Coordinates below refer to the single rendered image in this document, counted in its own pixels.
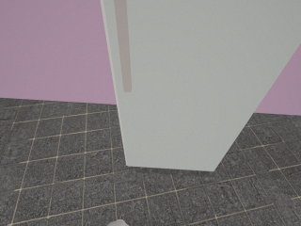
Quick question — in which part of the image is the handle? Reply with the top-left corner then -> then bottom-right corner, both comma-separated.
114,0 -> 132,92

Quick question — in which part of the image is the fridge door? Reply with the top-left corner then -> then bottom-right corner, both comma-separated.
103,0 -> 301,171

